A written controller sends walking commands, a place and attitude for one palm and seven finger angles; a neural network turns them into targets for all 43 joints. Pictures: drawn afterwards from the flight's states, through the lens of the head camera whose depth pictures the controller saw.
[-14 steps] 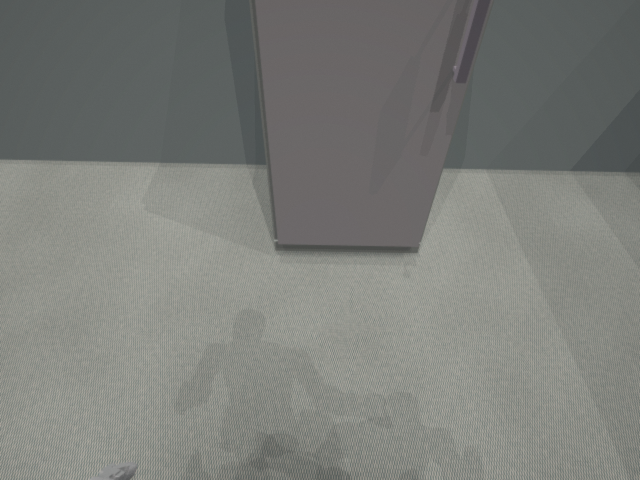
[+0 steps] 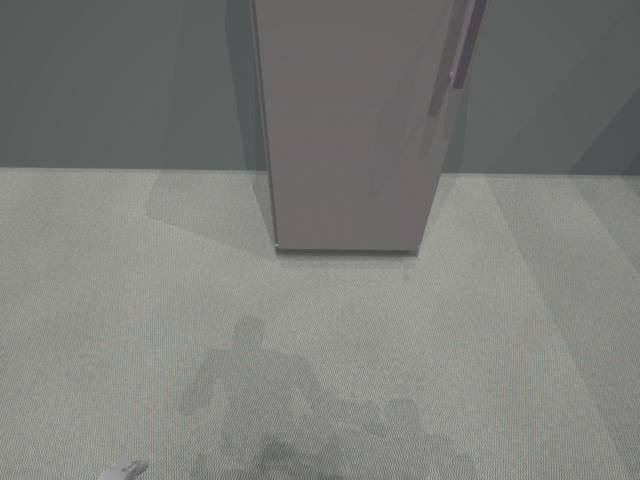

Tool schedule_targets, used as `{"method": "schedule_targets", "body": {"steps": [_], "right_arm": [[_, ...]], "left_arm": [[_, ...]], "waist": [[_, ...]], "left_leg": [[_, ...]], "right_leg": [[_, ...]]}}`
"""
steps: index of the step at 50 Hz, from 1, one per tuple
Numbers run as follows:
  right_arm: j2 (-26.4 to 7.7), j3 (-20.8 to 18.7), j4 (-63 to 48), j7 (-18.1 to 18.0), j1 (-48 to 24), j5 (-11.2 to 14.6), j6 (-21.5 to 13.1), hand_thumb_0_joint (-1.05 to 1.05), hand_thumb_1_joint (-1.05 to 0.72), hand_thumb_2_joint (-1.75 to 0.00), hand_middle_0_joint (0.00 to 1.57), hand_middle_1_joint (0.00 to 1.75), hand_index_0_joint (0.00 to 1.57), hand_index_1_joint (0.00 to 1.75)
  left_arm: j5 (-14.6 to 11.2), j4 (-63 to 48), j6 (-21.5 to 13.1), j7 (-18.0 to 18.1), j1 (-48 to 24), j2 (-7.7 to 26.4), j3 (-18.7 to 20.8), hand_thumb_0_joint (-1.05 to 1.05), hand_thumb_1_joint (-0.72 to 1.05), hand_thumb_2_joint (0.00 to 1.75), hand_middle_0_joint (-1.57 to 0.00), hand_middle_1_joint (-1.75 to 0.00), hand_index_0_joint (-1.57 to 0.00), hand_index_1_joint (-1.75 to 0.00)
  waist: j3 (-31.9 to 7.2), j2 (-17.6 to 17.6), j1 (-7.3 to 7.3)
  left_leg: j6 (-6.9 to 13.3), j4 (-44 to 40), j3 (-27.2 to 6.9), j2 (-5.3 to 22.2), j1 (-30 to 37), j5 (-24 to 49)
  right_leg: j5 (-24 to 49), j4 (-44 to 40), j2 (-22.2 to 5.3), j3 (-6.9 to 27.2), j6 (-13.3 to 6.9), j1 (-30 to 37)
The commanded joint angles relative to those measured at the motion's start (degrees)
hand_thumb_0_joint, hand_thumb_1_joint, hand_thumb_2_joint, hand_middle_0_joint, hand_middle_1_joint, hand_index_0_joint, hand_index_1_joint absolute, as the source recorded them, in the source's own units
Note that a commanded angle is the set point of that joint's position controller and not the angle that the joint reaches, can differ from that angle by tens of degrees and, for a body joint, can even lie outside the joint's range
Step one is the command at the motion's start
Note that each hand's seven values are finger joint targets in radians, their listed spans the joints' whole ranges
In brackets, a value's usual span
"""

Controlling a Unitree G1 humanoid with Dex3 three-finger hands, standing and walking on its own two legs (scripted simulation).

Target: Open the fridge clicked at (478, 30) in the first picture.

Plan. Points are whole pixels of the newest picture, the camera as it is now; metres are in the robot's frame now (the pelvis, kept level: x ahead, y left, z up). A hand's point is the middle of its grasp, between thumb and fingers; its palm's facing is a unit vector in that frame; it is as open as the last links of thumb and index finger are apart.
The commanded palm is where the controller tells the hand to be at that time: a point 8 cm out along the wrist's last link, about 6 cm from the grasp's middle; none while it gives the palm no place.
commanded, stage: stand and wait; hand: right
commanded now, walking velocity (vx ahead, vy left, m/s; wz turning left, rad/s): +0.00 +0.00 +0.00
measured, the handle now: (470, 17) +1.08 -0.31 +0.19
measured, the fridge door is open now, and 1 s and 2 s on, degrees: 0 0 0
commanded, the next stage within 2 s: look at it before walking up in 0.54 s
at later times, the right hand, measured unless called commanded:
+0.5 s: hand out of the picture +0.05 -0.24 -0.15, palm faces -0.02 +0.94 -0.33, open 7.4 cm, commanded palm none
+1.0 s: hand out of the picture +0.07 -0.24 -0.15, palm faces -0.03 +0.94 -0.33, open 7.4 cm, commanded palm none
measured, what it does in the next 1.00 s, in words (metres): stands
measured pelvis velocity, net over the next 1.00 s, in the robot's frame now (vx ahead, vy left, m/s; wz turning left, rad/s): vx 0.00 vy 0.01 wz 0.00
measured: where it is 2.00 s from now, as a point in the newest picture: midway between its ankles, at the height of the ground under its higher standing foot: outside the picture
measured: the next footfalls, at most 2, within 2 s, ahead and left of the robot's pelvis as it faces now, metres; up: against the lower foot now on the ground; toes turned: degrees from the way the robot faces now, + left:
none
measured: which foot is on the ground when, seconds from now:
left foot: down 0.00-1.00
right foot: down 0.00-1.00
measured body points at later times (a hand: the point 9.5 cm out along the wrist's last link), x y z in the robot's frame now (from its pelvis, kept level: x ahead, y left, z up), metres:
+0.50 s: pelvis -0.01 +0.01 +0.00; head -0.01 +0.01 +0.45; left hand +0.05 +0.30 -0.13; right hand +0.05 -0.29 -0.13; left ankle +0.00 +0.12 -0.74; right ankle +0.00 -0.12 -0.74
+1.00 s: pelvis +0.00 +0.01 +0.01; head +0.00 +0.00 +0.46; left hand +0.07 +0.30 -0.13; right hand +0.07 -0.29 -0.13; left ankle +0.00 +0.12 -0.74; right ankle +0.00 -0.12 -0.74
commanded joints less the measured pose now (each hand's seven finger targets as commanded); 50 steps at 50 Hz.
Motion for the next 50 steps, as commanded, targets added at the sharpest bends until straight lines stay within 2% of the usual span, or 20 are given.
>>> {"method": "schedule_targets", "body": {"steps": [1,6,18,22,25,35,40,50], "right_arm": [[-12.18,-2.99,-3.71,-0.75,-2.95,-0.02,-1.61,0.0,-0.9,-0.9,0.2,0.3,0.2,0.3],[-12.18,-3.06,-2.6,-0.76,-2.6,0.04,-1.76,0.0,-0.9,-0.9,0.2,0.3,0.2,0.3],[-12.42,-2.81,-0.18,-0.63,-1.99,0.13,-1.63,0.0,-0.9,-0.9,0.2,0.3,0.2,0.3],[-12.44,-2.85,0.09,-0.7,-2.13,0.1,-1.77,0.0,-0.9,-0.9,0.2,0.3,0.2,0.3],[-12.4,-2.73,0.34,-0.66,-2.21,0.12,-1.74,0.0,-0.9,-0.9,0.2,0.3,0.2,0.3],[-12.19,-2.74,0.52,-0.7,-2.18,0.04,-1.72,0.0,-0.9,-0.9,0.2,0.3,0.2,0.3],[-12.24,-2.73,0.6,-0.67,-2.19,0.01,-1.78,0.0,-0.9,-0.9,0.2,0.3,0.2,0.3],[-12.39,-2.65,0.66,-0.67,-2.08,0.05,-1.93,0.0,-0.9,-0.9,0.2,0.3,0.2,0.3]], "left_arm": [[-0.42,-3.2,-1.44,0.67,-2.64,12.05,2.86,0.0,0.9,0.9,-0.2,-0.3,-0.2,-0.3],[-0.51,-1.86,-1.47,0.68,-2.28,12.04,2.79,0.0,0.9,0.9,-0.2,-0.3,-0.2,-0.3],[-0.57,1.24,-1.27,0.49,-1.27,12.39,2.47,0.0,0.9,0.9,-0.2,-0.3,-0.2,-0.3],[-0.62,1.72,-1.34,0.49,-0.73,12.35,2.47,0.0,0.9,0.9,-0.2,-0.3,-0.2,-0.3],[-0.61,2.07,-1.32,0.5,-0.85,12.54,2.43,0.0,0.9,0.9,-0.2,-0.3,-0.2,-0.3],[-0.63,2.39,-1.43,0.54,-1.08,12.5,2.43,0.0,0.9,0.9,-0.2,-0.3,-0.2,-0.3],[-0.62,2.37,-1.34,0.52,-1.45,12.5,2.41,0.0,0.9,0.9,-0.2,-0.3,-0.2,-0.3],[-0.72,2.35,-1.47,0.55,-1.63,12.55,2.35,0.0,0.9,0.9,-0.2,-0.3,-0.2,-0.3]], "waist": [[-1.97,-0.75,0.51],[-2.82,-0.45,0.49],[-0.6,-0.82,0.4],[-1.64,-0.31,0.52],[-0.55,-0.14,0.5],[-0.45,-1.13,0.43],[-0.32,-0.49,0.45],[-2.18,-1.0,0.44]], "left_leg": [[2.49,-5.28,-5.43,5.41,0.26,6.8],[2.53,-5.87,-5.54,5.76,1.28,8.02],[2.53,-8.86,-6.67,5.93,-0.13,0.39],[2.53,-8.57,-6.51,5.97,0.74,2.74],[2.41,-8.8,-6.38,5.86,0.01,2.56],[2.31,-8.82,-6.31,5.71,0.28,3.86],[2.34,-9.25,-6.6,5.78,-0.07,3.84],[2.35,-8.69,-6.2,6.0,1.52,7.99]], "right_leg": [[8.37,-4.9,-6.16,5.29,-2.27,-0.48],[9.13,-5.12,-6.29,5.35,-2.06,0.23],[3.6,-7.37,-6.24,5.96,-1.81,-0.63],[5.55,-7.18,-6.51,5.94,-1.74,-0.12],[5.12,-7.65,-6.58,5.75,-1.6,-0.15],[5.81,-8.21,-6.79,5.89,-1.62,0.16],[5.89,-8.11,-6.67,5.73,-1.55,0.58],[8.85,-7.84,-6.99,5.42,-1.54,1.94]]}}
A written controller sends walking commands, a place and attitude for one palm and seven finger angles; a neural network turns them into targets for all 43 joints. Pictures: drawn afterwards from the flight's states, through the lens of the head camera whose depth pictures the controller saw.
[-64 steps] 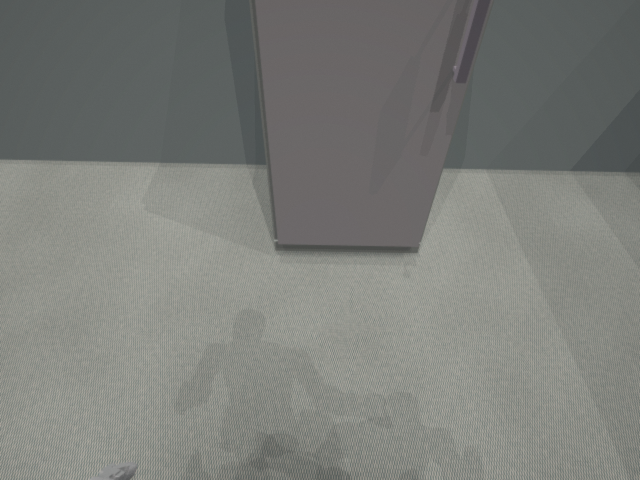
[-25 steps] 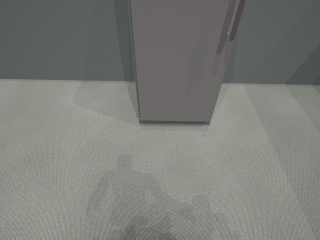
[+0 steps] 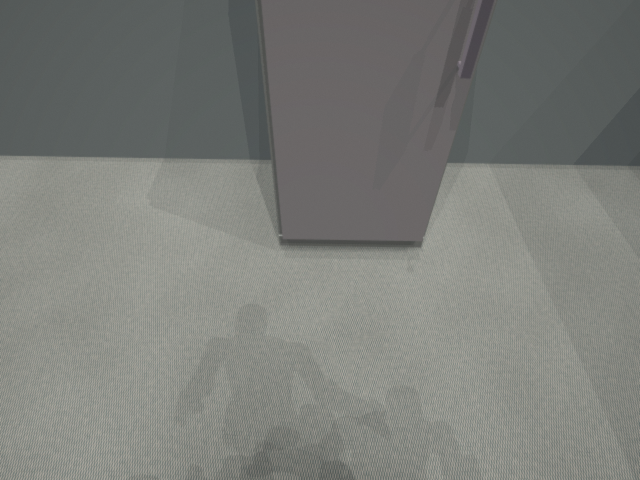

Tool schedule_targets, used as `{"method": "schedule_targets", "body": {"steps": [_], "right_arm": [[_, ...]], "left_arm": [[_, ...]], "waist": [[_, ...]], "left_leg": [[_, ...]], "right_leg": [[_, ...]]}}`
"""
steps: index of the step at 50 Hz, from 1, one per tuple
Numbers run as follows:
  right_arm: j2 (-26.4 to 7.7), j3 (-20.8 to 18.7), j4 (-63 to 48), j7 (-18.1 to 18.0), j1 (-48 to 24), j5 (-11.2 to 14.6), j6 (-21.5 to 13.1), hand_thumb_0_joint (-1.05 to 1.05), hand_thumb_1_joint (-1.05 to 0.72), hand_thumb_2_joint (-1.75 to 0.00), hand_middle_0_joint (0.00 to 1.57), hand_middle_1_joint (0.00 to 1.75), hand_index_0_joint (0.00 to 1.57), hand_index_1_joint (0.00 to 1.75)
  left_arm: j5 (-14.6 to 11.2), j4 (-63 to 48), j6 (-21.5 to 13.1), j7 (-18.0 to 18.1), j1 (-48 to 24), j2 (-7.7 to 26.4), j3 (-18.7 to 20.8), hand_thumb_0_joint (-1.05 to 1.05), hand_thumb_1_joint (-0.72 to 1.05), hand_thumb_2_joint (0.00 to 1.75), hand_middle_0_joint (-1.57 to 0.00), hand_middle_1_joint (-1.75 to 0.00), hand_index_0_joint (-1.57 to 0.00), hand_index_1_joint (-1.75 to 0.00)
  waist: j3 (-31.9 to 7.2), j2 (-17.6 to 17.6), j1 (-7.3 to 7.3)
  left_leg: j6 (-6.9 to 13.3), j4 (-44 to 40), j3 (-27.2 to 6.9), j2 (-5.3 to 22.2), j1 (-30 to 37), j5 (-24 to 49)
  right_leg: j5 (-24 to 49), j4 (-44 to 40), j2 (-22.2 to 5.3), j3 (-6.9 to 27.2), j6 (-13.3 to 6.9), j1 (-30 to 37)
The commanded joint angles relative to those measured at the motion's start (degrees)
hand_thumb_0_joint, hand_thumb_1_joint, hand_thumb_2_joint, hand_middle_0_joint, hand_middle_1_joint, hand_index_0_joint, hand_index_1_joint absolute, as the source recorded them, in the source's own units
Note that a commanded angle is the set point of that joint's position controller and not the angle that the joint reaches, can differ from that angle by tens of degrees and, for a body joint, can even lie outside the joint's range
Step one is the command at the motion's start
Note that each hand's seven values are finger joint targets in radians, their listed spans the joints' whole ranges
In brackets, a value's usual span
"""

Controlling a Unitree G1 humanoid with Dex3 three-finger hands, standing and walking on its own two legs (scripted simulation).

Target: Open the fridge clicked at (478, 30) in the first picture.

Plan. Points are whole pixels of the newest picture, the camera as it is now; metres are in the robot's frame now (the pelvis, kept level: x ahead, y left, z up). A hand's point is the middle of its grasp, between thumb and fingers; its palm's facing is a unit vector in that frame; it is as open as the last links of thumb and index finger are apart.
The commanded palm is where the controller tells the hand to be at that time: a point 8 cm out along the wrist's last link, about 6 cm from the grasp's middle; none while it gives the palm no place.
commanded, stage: look at it before walking up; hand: right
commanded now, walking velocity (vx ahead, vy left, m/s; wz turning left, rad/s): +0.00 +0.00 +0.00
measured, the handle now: (480, 5) +1.08 -0.32 +0.18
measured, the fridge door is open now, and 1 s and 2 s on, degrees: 0 0 0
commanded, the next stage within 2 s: walk to a spot facing it in 0.16 s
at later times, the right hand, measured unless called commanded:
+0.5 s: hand out of the picture +0.07 -0.24 -0.17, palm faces +0.05 +0.95 -0.31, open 7.4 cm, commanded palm none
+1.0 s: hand out of the picture +0.07 -0.29 -0.17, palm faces +0.33 +0.93 -0.18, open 7.4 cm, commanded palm none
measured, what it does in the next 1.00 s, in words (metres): walks ahead, turning right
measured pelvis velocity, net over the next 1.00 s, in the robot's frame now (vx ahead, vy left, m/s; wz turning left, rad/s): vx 0.09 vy -0.08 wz -0.34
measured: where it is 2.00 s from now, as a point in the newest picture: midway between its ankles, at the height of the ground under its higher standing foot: (379, 443)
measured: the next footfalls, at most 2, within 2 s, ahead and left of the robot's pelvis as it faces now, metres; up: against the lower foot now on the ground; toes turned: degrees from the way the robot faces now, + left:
left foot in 1.22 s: +0.39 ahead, -0.02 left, +0.00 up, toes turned -19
right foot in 1.66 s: +0.36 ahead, -0.30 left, +0.00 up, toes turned -42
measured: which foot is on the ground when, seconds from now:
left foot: down 0.00-0.66, up 0.68-1.00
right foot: down 0.00-1.00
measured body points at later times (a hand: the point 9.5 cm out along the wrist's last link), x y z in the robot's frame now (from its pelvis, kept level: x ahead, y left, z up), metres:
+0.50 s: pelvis +0.00 +0.00 -0.01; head +0.02 -0.01 +0.44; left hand +0.09 +0.27 -0.15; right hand +0.07 -0.29 -0.15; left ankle +0.01 +0.12 -0.75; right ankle +0.00 -0.12 -0.74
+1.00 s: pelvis +0.09 -0.08 +0.00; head +0.09 -0.11 +0.45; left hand +0.11 +0.15 -0.14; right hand +0.06 -0.34 -0.16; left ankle +0.19 +0.06 -0.66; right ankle +0.00 -0.13 -0.75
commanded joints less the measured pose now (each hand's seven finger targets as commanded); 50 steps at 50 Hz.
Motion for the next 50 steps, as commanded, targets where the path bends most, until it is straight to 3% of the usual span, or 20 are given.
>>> {"method": "schedule_targets", "body": {"steps": [1,14,19,22,23,24,25,28,30,31,32,33,34,35,36,37,39,41,43,50], "right_arm": [[-11.72,-2.39,-3.9,-0.71,-2.01,0.02,-1.53,0.0,-0.9,-0.9,0.2,0.3,0.2,0.3],[-11.8,-2.35,-3.64,-0.75,-2.2,0.06,-1.33,0.0,-0.9,-0.9,0.2,0.3,0.2,0.3],[-6.31,-1.93,-4.24,-1.61,1.83,0.13,0.75,0.0,-0.9,-0.9,0.2,0.3,0.2,0.3],[-8.34,-3.24,-6.17,-1.9,3.58,-0.14,1.23,0.0,-0.9,-0.9,0.2,0.3,0.2,0.3],[-9.28,-3.74,-7.03,-2.03,4.22,-0.26,1.25,0.0,-0.9,-0.9,0.2,0.3,0.2,0.3],[-9.44,-4.1,-7.59,-2.13,5.06,-0.49,1.07,0.0,-0.9,-0.9,0.2,0.3,0.2,0.3],[-9.32,-4.47,-7.94,-2.19,5.36,-0.82,0.81,0.0,-0.9,-0.9,0.2,0.3,0.2,0.3],[-8.87,-5.11,-9.78,-1.77,2.26,-1.27,0.0,0.0,-0.9,-0.9,0.2,0.3,0.2,0.3],[-8.7,-5.4,-10.29,-1.23,0.94,-1.22,-0.16,0.0,-0.9,-0.9,0.2,0.3,0.2,0.3],[-7.82,-5.4,-10.34,-0.94,0.41,-1.01,0.07,0.0,-0.9,-0.9,0.2,0.3,0.2,0.3],[-4.98,-4.79,-11.01,-0.52,0.7,-0.69,0.57,0.0,-0.9,-0.9,0.2,0.3,0.2,0.3],[0.09,-3.91,-13.53,0.06,-0.19,-0.33,1.04,0.0,-0.9,-0.9,0.2,0.3,0.2,0.3],[-0.16,-3.52,-16.03,0.09,-4.79,-0.98,0.77,0.0,-0.9,-0.9,0.2,0.3,0.2,0.3],[-0.92,-4.12,-15.32,0.53,-3.55,-0.93,0.56,0.0,-0.9,-0.9,0.2,0.3,0.2,0.3],[-0.81,-4.49,-14.46,0.89,-3.32,-1.08,0.09,0.0,-0.9,-0.9,0.2,0.3,0.2,0.3],[-0.5,-4.85,-13.0,1.21,-0.72,-1.22,-0.28,0.0,-0.9,-0.9,0.2,0.3,0.2,0.3],[0.53,-4.59,-10.69,1.46,3.31,-1.29,-0.51,0.0,-0.9,-0.9,0.2,0.3,0.2,0.3],[1.54,-4.47,-10.0,1.55,4.18,-1.18,-0.78,0.0,-0.9,-0.9,0.2,0.3,0.2,0.3],[2.01,-4.38,-10.19,1.33,3.64,-1.18,-0.77,0.0,-0.9,-0.9,0.2,0.3,0.2,0.3],[3.57,-4.22,-11.95,1.24,-3.8,-0.79,-1.52,0.0,-0.9,-0.9,0.2,0.3,0.2,0.3]], "left_arm": [[-0.35,-3.66,-1.44,0.65,-2.43,11.84,2.28,0.0,0.9,0.9,-0.2,-0.3,-0.2,-0.3],[-0.36,-3.61,-1.33,0.69,-3.23,12.08,2.16,0.0,0.9,0.9,-0.2,-0.3,-0.2,-0.3],[-0.19,-4.63,0.7,0.26,-0.17,5.16,1.13,0.0,0.9,0.9,-0.2,-0.3,-0.2,-0.3],[-0.17,-6.78,1.67,0.1,0.46,4.91,1.95,0.0,0.9,0.9,-0.2,-0.3,-0.2,-0.3],[-0.22,-7.68,2.05,0.15,0.59,4.44,2.37,0.0,0.9,0.9,-0.2,-0.3,-0.2,-0.3],[-0.07,-8.48,2.36,0.19,0.62,3.91,2.65,0.0,0.9,0.9,-0.2,-0.3,-0.2,-0.3],[-0.05,-8.69,2.45,0.1,0.44,4.05,2.97,0.0,0.9,0.9,-0.2,-0.3,-0.2,-0.3],[-0.25,-9.82,1.9,-1.12,2.28,2.4,3.22,0.0,0.9,0.9,-0.2,-0.3,-0.2,-0.3],[0.05,-9.27,1.42,-1.71,6.44,0.96,3.18,0.0,0.9,0.9,-0.2,-0.3,-0.2,-0.3],[0.2,-8.53,1.26,-1.79,10.36,1.27,3.5,0.0,0.9,0.9,-0.2,-0.3,-0.2,-0.3],[0.39,-7.16,0.97,-1.46,15.91,3.51,4.21,0.0,0.9,0.9,-0.2,-0.3,-0.2,-0.3],[0.99,-6.35,0.33,-0.99,20.6,9.27,5.78,0.0,0.9,0.9,-0.2,-0.3,-0.2,-0.3],[0.66,-6.12,0.01,-0.37,21.63,10.28,5.71,0.0,0.9,0.9,-0.2,-0.3,-0.2,-0.3],[0.29,-7.12,0.09,-0.11,17.55,8.18,5.02,0.0,0.9,0.9,-0.2,-0.3,-0.2,-0.3],[0.29,-8.39,-0.43,0.12,15.16,6.13,4.8,0.0,0.9,0.9,-0.2,-0.3,-0.2,-0.3],[0.41,-9.01,-1.24,0.44,13.06,4.64,4.37,0.0,0.9,0.9,-0.2,-0.3,-0.2,-0.3],[0.19,-8.48,-2.57,0.68,13.04,2.66,3.92,0.0,0.9,0.9,-0.2,-0.3,-0.2,-0.3],[-0.21,-7.35,-3.34,0.9,15.59,1.55,4.02,0.0,0.9,0.9,-0.2,-0.3,-0.2,-0.3],[-0.34,-6.18,-3.64,0.96,17.85,0.71,4.16,0.0,0.9,0.9,-0.2,-0.3,-0.2,-0.3],[-0.25,-3.16,-4.09,1.54,23.41,-1.87,4.03,0.0,0.9,0.9,-0.2,-0.3,-0.2,-0.3]], "waist": [[-4.09,-0.52,0.23],[-2.48,-1.15,0.07],[-2.36,0.22,-0.55],[-3.49,5.44,-1.19],[-3.32,8.82,-1.53],[-3.22,11.98,-1.99],[-3.2,11.39,-2.32],[-1.82,9.05,-0.21],[-1.3,6.97,1.96],[-1.19,2.96,3.87],[-0.41,-7.61,6.03],[3.19,-26.59,7.64],[6.47,-19.64,7.43],[6.53,-12.01,4.32],[5.6,-8.19,3.35],[5.46,-6.38,1.9],[3.26,-4.82,0.83],[0.71,-4.84,1.21],[0.45,-4.7,1.69],[4.69,-5.77,3.83]], "left_leg": [[1.85,-3.75,-6.34,6.71,0.86,6.66],[1.46,-3.91,-5.49,6.82,1.25,6.96],[0.03,0.36,-3.54,8.58,1.82,7.4],[2.99,-0.37,-6.36,13.97,3.02,8.66],[5.62,-1.97,-8.42,17.54,2.9,10.47],[8.64,-3.7,-10.23,20.91,3.61,11.54],[10.3,-4.99,-10.85,22.05,3.78,10.6],[9.43,-4.62,-5.82,21.8,2.38,-0.26],[6.22,-1.45,-0.75,19.82,-4.33,-9.78],[3.75,3.44,3.35,17.41,-11.0,-17.14],[0.89,15.91,7.4,12.29,-18.94,-22.65],[-3.36,35.7,10.96,3.11,-32.49,-28.28],[-2.35,42.88,1.87,3.62,-36.12,-24.29],[-1.36,44.92,-1.21,6.85,-34.58,-16.42],[-1.48,47.38,-0.76,6.56,-32.79,-13.25],[-1.99,48.03,-0.91,6.77,-31.8,-9.51],[-2.97,45.63,-0.29,6.97,-29.56,-3.67],[-3.71,43.43,0.68,6.52,-29.94,-1.03],[-4.35,41.84,1.04,6.65,-31.7,0.05],[-5.14,32.37,1.82,7.37,-36.57,0.98]], "right_leg": [[7.31,-2.84,-6.26,5.12,-2.2,1.13],[7.72,-3.79,-6.26,5.31,-2.23,0.99],[9.78,1.73,-5.04,5.2,-1.41,-5.33],[6.89,10.63,-2.11,3.19,-0.86,-10.25],[-0.28,16.66,-0.71,1.27,-0.33,-12.04],[-13.97,23.53,0.24,-0.01,0.03,-14.71],[-17.56,29.74,-0.69,0.01,0.03,-16.05],[-18.44,27.75,-4.3,-1.47,0.08,-15.56],[-13.51,17.21,-3.3,-5.92,-0.01,-6.68],[-9.95,11.55,-1.84,-7.18,-0.23,1.54],[-15.73,3.29,-4.08,0.98,-1.74,6.27],[-28.65,-9.62,-18.33,27.92,-7.19,6.0],[-30.63,-15.95,-22.91,37.0,-11.2,0.3],[-34.56,-16.39,-21.46,32.72,-11.51,-2.67],[-34.5,-15.39,-19.13,32.33,-11.22,-5.61],[-30.11,-14.52,-16.9,27.91,-10.18,-6.17],[-17.93,-12.72,-12.62,19.71,-9.21,-3.23],[-8.03,-11.4,-10.51,15.42,-9.27,1.72],[-3.26,-11.26,-10.67,14.24,-10.35,5.15],[6.75,-11.66,-11.91,15.22,-12.82,10.71]]}}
